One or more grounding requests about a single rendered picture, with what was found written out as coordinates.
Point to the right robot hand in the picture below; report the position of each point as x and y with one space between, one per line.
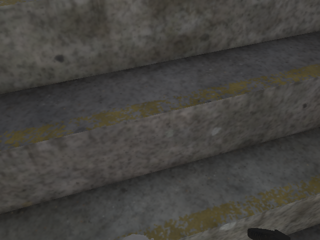
265 234

